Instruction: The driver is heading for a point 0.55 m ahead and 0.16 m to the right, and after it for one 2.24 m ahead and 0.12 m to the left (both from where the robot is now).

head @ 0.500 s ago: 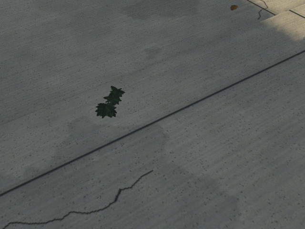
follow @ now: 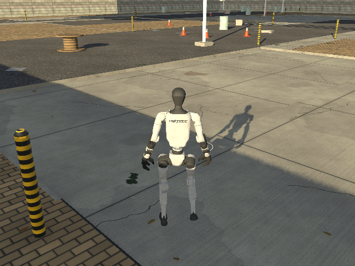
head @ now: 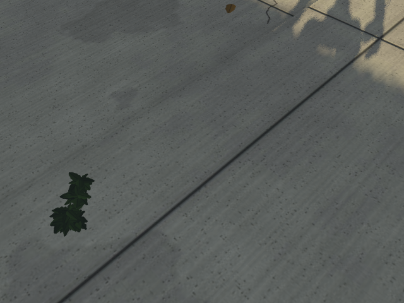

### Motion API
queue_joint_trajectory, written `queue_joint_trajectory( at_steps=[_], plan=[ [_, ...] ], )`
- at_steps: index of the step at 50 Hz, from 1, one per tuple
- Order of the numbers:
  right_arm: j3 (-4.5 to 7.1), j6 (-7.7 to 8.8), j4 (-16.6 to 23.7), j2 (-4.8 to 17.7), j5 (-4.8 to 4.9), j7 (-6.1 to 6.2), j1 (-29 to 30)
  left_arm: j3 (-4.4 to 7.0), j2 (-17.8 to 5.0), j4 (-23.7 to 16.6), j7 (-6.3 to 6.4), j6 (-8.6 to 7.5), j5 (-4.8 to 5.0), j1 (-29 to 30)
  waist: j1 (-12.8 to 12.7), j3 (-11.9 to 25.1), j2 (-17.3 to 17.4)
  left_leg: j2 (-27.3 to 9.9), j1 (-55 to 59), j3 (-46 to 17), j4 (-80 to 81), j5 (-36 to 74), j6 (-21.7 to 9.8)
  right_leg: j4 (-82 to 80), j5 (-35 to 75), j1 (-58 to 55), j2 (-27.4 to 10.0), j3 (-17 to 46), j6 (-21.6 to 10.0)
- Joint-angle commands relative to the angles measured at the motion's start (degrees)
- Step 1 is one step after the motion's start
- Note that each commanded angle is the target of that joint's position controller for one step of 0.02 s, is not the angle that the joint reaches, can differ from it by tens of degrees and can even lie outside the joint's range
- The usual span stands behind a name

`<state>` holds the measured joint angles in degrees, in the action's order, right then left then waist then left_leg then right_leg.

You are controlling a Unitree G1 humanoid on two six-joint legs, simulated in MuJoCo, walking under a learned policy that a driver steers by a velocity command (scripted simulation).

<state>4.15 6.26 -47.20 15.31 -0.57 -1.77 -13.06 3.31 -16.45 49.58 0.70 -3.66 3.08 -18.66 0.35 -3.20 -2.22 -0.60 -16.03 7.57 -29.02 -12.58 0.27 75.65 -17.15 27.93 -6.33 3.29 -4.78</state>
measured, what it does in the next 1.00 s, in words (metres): walks ahead: right foot, then left foot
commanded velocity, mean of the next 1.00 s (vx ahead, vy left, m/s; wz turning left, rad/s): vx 0.99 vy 0.00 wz -0.13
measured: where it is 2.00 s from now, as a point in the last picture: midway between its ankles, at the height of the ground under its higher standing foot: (221, 52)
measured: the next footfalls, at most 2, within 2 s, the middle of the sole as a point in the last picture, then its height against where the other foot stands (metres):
right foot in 0.30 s outside the picture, level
left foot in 0.80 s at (263, 180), level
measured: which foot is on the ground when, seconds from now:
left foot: down 0.00-0.28, up 0.30-0.78, down 0.80-1.00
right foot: up 0.00-0.28, down 0.30-0.82, up 0.84-1.00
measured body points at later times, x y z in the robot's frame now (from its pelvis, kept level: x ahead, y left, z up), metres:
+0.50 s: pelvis +0.41 -0.11 +0.00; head +0.42 -0.13 +0.45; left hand +0.51 +0.14 -0.12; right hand +0.54 -0.41 -0.07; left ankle +0.50 +0.09 -0.63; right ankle +0.41 -0.13 -0.73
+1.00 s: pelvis +0.88 -0.22 +0.00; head +0.89 -0.24 +0.45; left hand +1.12 -0.02 -0.05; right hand +0.86 -0.48 -0.14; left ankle +0.90 -0.19 -0.73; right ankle +0.90 -0.42 -0.64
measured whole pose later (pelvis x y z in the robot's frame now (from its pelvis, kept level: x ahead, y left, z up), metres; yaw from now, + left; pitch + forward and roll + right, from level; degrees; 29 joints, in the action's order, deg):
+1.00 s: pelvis +0.88 -0.22 +0.00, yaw -4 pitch -1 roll +2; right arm 3.3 4.3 -46.9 14.5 0.4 -1.8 -25.4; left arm -0.5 -12.3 34.7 0.1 -8.8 -0.6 -6.2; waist 3.1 -2.4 0.5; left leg 13.5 -13.2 -3.5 -26.9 -11.6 -10.5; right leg 70.8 -17.7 35.3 -3.7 10.9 -0.7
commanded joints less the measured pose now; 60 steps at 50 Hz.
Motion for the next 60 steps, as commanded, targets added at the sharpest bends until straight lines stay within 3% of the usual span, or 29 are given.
queue_joint_trajectory(
  at_steps=[1, 5, 9, 11, 13, 15, 16, 17, 18, 19, 20, 23, 26, 31, 35, 38, 40, 41, 42, 43, 44, 45, 46, 49, 52, 54, 57, 59, 60],
  plan=[
    [0.36, 1.30, 1.34, 1.10, 0.65, 0.07, 5.29, 0.09, 2.41, -5.06, -0.29, 2.69, 0.20, -2.52, -2.88, -1.00, 8.99, -16.73, 2.04, -13.06, 21.00, -3.95, -7.08, 0.32, 0.23, 9.33, -7.02, 3.37, 0.33],
    [1.03, 1.56, 1.38, 4.90, -0.45, 1.39, 6.01, 0.39, -0.03, -8.85, -0.89, 3.47, -1.25, 3.39, -4.01, -5.92, 5.49, -13.72, 0.49, -0.73, 24.28, 3.71, -7.36, -8.45, 14.68, 13.65, -6.32, 1.37, 1.58],
    [1.93, 1.07, 1.47, 9.94, 0.21, 2.26, 2.26, 0.26, -1.91, -11.88, -3.33, 2.54, -1.31, 11.44, -1.46, -7.50, -0.54, -12.90, 9.02, 7.52, 25.19, 10.26, -5.70, -23.43, 23.96, 11.85, -4.19, -5.14, -0.52],
    [2.63, 0.08, 1.87, 13.37, 0.50, 2.33, 1.79, 0.86, -3.59, -13.09, -4.24, 2.15, -1.07, 12.24, -2.17, -5.86, 0.87, -13.45, 15.59, 9.72, 20.45, 32.66, -4.97, -27.97, 22.18, 7.34, -0.49, -10.28, -2.10],
    [3.52, -1.68, 2.66, 16.63, 1.42, 2.32, 1.95, 2.74, -7.69, -12.70, -4.12, 2.92, -0.02, 5.25, -7.02, 0.16, 5.85, -14.57, 21.73, 10.26, 6.41, 63.95, -4.65, -26.72, 12.83, -1.53, 5.17, -14.90, -3.92],
    [3.32, -2.34, 4.22, 16.23, 2.29, 1.92, 5.65, 6.99, -15.49, -7.31, -3.15, 4.17, 0.22, -17.48, -18.70, 11.13, 6.22, -13.26, 8.76, 7.86, -25.38, 65.97, -3.85, -30.16, 7.74, -33.69, 9.50, -12.22, -8.08],
    [0.27, -1.09, 4.42, 5.68, 1.38, 1.35, 6.25, 6.95, -16.82, -4.63, -2.55, 4.62, 0.56, -18.21, -15.28, 3.38, -9.89, -1.78, -7.07, 5.43, -52.01, 2.70, -1.10, -36.04, 4.22, -36.10, 5.87, 0.60, -10.36],
    [-1.97, 2.10, 10.41, -1.83, 1.93, 0.88, -0.65, 5.27, -17.56, -8.41, -3.09, 2.70, -1.45, -11.32, -2.22, 11.77, -25.94, 7.45, -29.22, -7.75, -68.36, -22.86, -0.37, -50.77, -8.74, -47.51, -3.12, 36.77, -22.32],
    [-1.52, 4.63, 12.26, 5.29, 2.54, 0.63, 5.30, 4.26, -12.22, -10.94, -3.89, 0.92, -2.05, -9.68, -5.75, 15.06, -13.53, 4.12, -33.09, -16.18, -64.91, -16.10, -3.65, -61.96, -20.52, -47.37, -7.78, 48.93, -20.33],
    [-0.78, 5.34, 13.24, 7.68, 3.84, 0.73, 10.48, 3.92, -10.18, -10.75, -4.17, -0.65, -2.76, -10.17, -5.59, 9.32, -4.32, 2.41, -33.65, -15.51, -59.66, -11.48, -5.23, -64.62, -21.80, -41.17, -7.94, 47.88, -17.47],
    [-0.95, 4.82, 11.44, 6.44, 3.37, 1.37, 9.60, 3.26, -8.29, -10.33, -4.42, -1.66, -2.95, -6.89, -2.23, 6.27, 7.15, -1.29, -28.77, -15.35, -53.50, -7.06, -5.51, -64.00, -18.75, -32.06, -7.26, 41.51, -14.37],
    [-0.66, 1.02, 7.31, 5.77, 2.11, 1.24, 2.74, 1.83, -5.10, -11.44, -2.71, -2.47, -3.52, 1.13, 2.57, 2.49, 4.93, -7.62, -19.01, -14.74, -44.34, -0.50, -3.11, -62.60, -6.66, -15.99, -2.35, 24.02, -11.48],
    [-1.65, -1.17, 7.99, 3.18, 1.43, 1.44, 8.75, 1.19, -3.83, -9.05, -1.26, -3.10, -3.10, -3.60, -1.13, -1.64, 3.66, -9.49, -23.62, -11.31, -35.52, 7.60, -1.26, -65.09, 9.12, -14.22, -0.03, 11.26, -8.58],
    [-2.27, 0.29, 10.91, 1.65, 2.57, -0.63, 20.63, 0.43, -3.05, -6.23, 0.52, -3.47, -3.51, -9.94, -7.57, -4.60, 1.59, -4.15, -23.90, -6.47, -11.83, 29.52, -1.95, -70.18, 20.88, -19.70, 2.06, -2.72, -0.08],
    [-1.26, 1.61, 11.56, 3.24, 3.60, -3.06, 20.74, 0.70, -5.14, -4.44, 1.24, -3.13, -4.19, -9.70, -5.82, -3.88, -1.10, 1.79, -21.07, -2.73, -2.25, 31.44, -4.64, -69.20, 41.17, -30.53, 0.31, -8.71, 4.24],
    [0.55, 0.76, 11.07, 6.60, 4.08, -3.39, 13.17, 1.83, -8.87, -4.54, 3.00, -1.50, -5.94, -7.73, 0.29, 3.05, -7.24, 8.37, -12.76, 3.89, -5.11, 22.39, -6.72, -54.53, 81.98, -39.52, -2.39, -11.32, 7.31],
    [3.27, -1.57, 4.67, 12.52, 4.51, -2.20, -12.41, 2.66, -11.03, -7.05, 4.02, -0.64, -7.42, 1.09, 13.70, 11.30, -8.08, 6.88, 10.67, -0.59, -9.16, 16.28, -10.22, -25.89, 95.65, -30.10, -3.55, -10.42, 7.87],
    [3.11, -2.70, 0.29, 12.78, 3.98, -0.86, -27.49, 2.54, -10.50, -9.59, 3.23, -1.21, -6.74, 10.98, 21.93, 12.36, 3.32, 1.52, 24.56, -9.05, -5.08, 18.44, -13.61, 5.72, 55.77, -15.38, 4.51, -11.52, 8.10],
    [1.63, -1.86, 0.06, 10.65, 1.18, -0.98, -23.73, -1.16, 3.07, -12.96, 0.76, -3.38, -4.87, 2.79, 8.90, 16.33, 25.92, -5.70, 44.07, -31.89, -10.34, 3.45, -22.16, 29.60, -19.01, 17.04, 13.60, 0.33, 9.87],
    [1.46, -1.69, 3.49, 8.48, -0.22, -0.52, -16.18, -2.32, 0.50, -15.63, -1.25, -6.14, -0.60, 0.25, 6.76, 22.62, 17.98, -13.23, 44.19, -55.93, 7.30, -30.89, -26.91, 27.49, -13.74, 24.95, 11.63, 8.57, 5.39],
    [1.47, -1.29, 5.10, 6.81, -0.33, 0.06, -15.20, -1.64, -3.91, -16.81, -2.05, -7.44, 0.16, 6.51, 7.29, 14.59, 7.63, -12.70, 35.42, -57.16, 15.56, -33.43, -23.31, 18.39, -7.38, 23.73, 9.16, 7.92, 1.58],
    [1.01, -0.63, 5.49, 6.09, -0.25, -0.24, -10.52, -1.57, -3.58, -17.37, -2.20, -7.79, -0.63, 7.81, 1.80, 6.41, -3.90, -12.00, 21.99, -54.46, 18.02, -28.70, -21.62, 10.93, -3.26, 20.96, 6.96, 6.85, 0.39],
    [0.83, 0.06, 7.01, 6.09, 0.17, -0.46, -5.95, -1.61, -3.18, -16.32, -1.68, -7.25, -2.62, 7.47, -1.19, 3.21, -7.13, -8.93, 11.03, -50.75, 18.37, -22.83, -21.52, 5.34, -1.65, 15.64, 5.13, 7.20, 0.80],
    [0.69, -0.04, 8.70, 6.30, 1.41, 0.34, -1.21, -0.96, -4.94, -16.18, 0.04, -4.89, -3.90, 5.81, -5.04, -2.14, -3.59, -1.49, -6.82, -37.88, 19.50, -8.79, -20.70, -7.69, -0.66, 7.85, 1.40, 4.96, 5.02],
    [1.00, -0.27, 7.99, 7.06, 3.05, 1.90, -3.41, -2.14, -1.62, -21.05, 0.56, -4.75, -5.58, 17.10, -0.43, -3.98, 0.91, 4.88, -17.49, -27.29, 18.05, 3.41, -17.44, -29.09, 15.24, -3.22, 3.31, -0.03, 7.94],
    [1.48, -0.96, 6.76, 7.87, 3.54, 2.16, -7.59, -2.14, -0.18, -22.66, 0.31, -4.81, -4.22, 21.11, 3.41, -0.80, 3.84, 5.27, -17.69, -27.90, 16.20, 1.04, -14.62, -38.09, 25.01, -11.43, 6.81, -1.27, 9.01],
    [1.47, -1.84, 5.71, 6.70, 4.20, 2.52, -10.34, -0.35, -3.39, -23.50, 0.17, -4.94, -1.38, 22.84, 4.53, 1.37, 7.47, 3.46, -3.99, -33.44, 9.53, -2.38, -12.55, -47.75, 22.56, -10.75, 7.62, 2.90, 9.58],
    [1.73, -2.53, 5.79, 6.63, 3.60, 2.63, -9.88, 1.48, -6.59, -22.72, 0.08, -5.70, -0.54, 18.57, 1.06, 4.66, 8.74, 1.99, 3.62, -34.84, 0.41, 7.92, -10.49, -50.17, 17.11, -14.58, 7.92, 2.83, 7.63],
    [1.62, -2.80, 6.66, 6.69, 2.67, 2.25, -8.14, 2.81, -8.56, -21.20, 0.07, -5.97, -0.40, 9.20, -4.66, 11.04, 8.97, 2.92, 4.21, -32.47, -10.60, 16.09, -8.29, -47.96, 14.49, -24.35, 5.83, 3.02, 5.60]
  ],
)
Velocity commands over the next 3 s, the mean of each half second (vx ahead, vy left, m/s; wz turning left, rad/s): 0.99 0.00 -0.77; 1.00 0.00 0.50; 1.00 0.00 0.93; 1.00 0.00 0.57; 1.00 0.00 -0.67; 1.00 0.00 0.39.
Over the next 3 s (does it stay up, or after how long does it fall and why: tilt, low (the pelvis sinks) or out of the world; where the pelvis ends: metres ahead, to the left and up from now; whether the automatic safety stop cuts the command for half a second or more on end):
stays up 2.57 0.32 -0.11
